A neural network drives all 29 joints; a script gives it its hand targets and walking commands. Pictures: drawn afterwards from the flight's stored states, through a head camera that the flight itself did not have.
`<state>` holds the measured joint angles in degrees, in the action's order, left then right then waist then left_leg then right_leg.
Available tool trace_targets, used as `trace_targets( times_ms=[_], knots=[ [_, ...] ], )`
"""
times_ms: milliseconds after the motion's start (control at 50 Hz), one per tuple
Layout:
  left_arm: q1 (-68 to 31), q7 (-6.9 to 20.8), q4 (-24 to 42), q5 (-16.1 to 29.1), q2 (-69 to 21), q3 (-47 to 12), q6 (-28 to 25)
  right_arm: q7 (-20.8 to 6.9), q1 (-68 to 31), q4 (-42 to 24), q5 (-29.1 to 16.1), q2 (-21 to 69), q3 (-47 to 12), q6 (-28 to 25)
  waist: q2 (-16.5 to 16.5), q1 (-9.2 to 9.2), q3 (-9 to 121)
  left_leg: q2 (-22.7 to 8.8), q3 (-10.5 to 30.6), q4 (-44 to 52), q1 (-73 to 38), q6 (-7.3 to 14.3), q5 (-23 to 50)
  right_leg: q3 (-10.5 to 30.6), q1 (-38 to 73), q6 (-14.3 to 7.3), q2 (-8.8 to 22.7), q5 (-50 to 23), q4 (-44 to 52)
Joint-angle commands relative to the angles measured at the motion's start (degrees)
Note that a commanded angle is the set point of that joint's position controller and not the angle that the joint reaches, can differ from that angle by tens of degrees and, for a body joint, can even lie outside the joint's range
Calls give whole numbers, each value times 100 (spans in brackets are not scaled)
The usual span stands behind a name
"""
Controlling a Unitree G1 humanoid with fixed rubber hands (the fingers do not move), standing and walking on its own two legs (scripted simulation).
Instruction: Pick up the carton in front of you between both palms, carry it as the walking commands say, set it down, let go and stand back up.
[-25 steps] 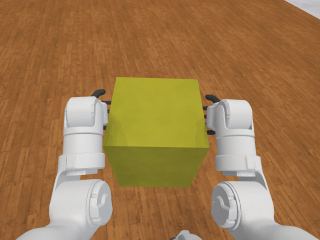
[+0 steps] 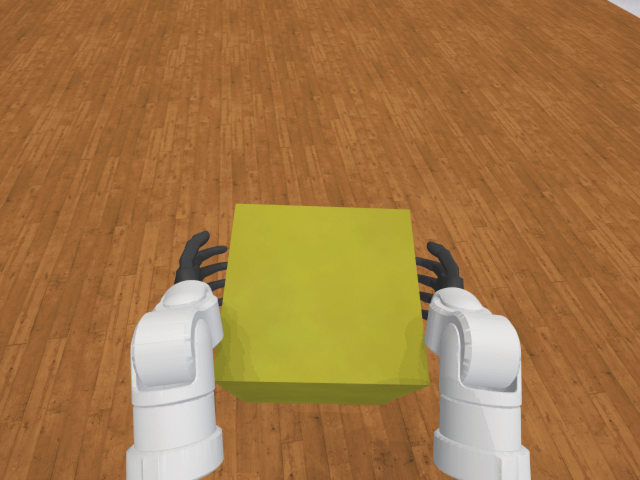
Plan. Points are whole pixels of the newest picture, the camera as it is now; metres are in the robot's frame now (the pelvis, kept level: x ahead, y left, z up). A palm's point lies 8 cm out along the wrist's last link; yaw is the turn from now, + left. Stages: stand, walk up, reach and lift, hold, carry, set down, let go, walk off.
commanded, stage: carry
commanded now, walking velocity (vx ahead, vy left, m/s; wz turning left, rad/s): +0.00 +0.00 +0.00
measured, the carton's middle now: (317, 317) +0.34 +0.00 +0.00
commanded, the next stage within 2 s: hold in 1.88 s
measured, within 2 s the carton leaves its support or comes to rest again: neither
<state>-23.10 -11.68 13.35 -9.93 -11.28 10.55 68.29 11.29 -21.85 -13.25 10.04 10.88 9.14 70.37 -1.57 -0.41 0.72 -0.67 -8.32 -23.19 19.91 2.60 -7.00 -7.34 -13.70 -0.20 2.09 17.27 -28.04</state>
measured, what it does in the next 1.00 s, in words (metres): stands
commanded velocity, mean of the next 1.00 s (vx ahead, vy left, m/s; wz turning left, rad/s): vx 0.00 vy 0.00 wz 0.00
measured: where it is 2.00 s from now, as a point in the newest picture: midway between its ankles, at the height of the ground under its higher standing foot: outside the picture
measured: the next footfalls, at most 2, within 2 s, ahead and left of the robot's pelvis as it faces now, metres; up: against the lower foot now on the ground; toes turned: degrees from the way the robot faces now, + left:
none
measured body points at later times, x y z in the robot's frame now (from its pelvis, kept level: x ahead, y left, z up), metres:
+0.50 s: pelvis +0.03 +0.00 -0.01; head -0.02 +0.01 +0.44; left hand +0.33 +0.14 +0.08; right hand +0.31 -0.15 +0.07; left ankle +0.05 +0.10 -0.74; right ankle -0.04 -0.09 -0.74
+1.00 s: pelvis -0.02 +0.01 -0.01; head -0.06 +0.01 +0.44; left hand +0.29 +0.14 +0.06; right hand +0.27 -0.15 +0.05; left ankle +0.05 +0.10 -0.74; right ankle -0.04 -0.09 -0.74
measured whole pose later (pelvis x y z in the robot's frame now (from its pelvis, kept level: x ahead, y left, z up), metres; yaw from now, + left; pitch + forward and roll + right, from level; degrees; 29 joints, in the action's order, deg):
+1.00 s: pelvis -0.02 +0.01 -0.01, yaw -2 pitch +1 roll +0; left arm -17.3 -11.4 -6.0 -10.7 -9.3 8.3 60.2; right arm 12.0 -15.9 5.0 9.9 8.9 7.8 63.1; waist 0.1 0.0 9.1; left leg -2.6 -8.8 -30.0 21.0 2.4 -10.2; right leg -7.5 -13.6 -1.1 1.6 18.7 -31.1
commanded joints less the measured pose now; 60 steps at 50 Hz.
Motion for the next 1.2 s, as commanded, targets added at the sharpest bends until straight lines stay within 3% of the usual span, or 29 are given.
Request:
trace_targets(
  times_ms=[0, 80, 120, 220, 300, 360, 520, 760, 1000, 1180],
  knots=[
    [-1951, 2201, -494, 2592, -5797, -4099, 392, -2079, -2255, 311, -2536, 5781, -3826, 65, 971, 24, 3266, -1507, 1081, -498, -2897, 389, 5253, 266, -20, 228, 313, -424, 270],
    [-2171, 2332, -935, 2755, -5927, -4026, 362, -2177, -2563, 567, -2683, 5835, -3836, 36, 381, 48, 2832, -1047, 702, -705, -1822, 73, 4137, 302, 654, 235, 506, -2550, 1],
    [-2289, 2363, -1074, 2799, -5972, -3977, 322, -2178, -2816, 550, -2741, 5865, -3854, -2, 186, 42, 2659, -915, 591, -804, -1462, 26, 3700, 337, 707, 218, 593, -3159, -136],
    [-2478, 2315, -1155, 2805, -5929, -3915, 261, -2158, -3154, 523, -2851, 5821, -3892, -34, 164, 33, 2433, -886, 625, -917, -1278, 17, 3371, 324, 582, 189, 581, -2941, -163],
    [-2366, 2283, -1263, 2735, -5875, -3877, 239, -2161, -3039, 680, -2818, 5771, -3861, -28, 62, 37, 2405, -815, 600, -1049, -1007, 5, 2559, 369, 695, 87, 656, -3200, -241],
    [-2472, 2274, -1180, 2750, -5911, -3893, 206, -2175, -3176, 594, -2868, 5790, -3890, -39, 43, 28, 2289, -784, 591, -982, -864, -7, 1895, 404, 585, 0, 697, -2888, -241],
    [-2624, 2251, -1024, 2816, -5926, -3963, 212, -2166, -3237, 521, -2900, 5786, -3881, -26, 177, 23, 2149, -837, 680, -700, -926, 17, 1324, 505, 287, -72, 626, -1578, -1],
    [-2520, 2372, -1586, 2664, -6052, -3914, 23, -2251, -3162, 982, -2749, 5881, -3837, -208, 163, 32, 1803, -847, 754, -346, -750, 1, 377, 617, -98, -147, 632, -522, 338],
    [-2184, 2514, -1986, 2257, -6015, -3788, -1121, -2433, -2896, 1402, -2414, 5807, -3705, -1334, 188, 38, 1884, -863, 790, -207, -712, 16, 45, 664, -205, -216, 605, -186, 354],
    [-1714, 2593, -2515, 1624, -5703, -3387, -2126, -2519, -2407, 1981, -1774, 5593, -3336, -2374, 201, 39, 1878, -862, 791, -185, -670, -4, 39, 693, -254, -217, 602, -207, 322]
  ],
)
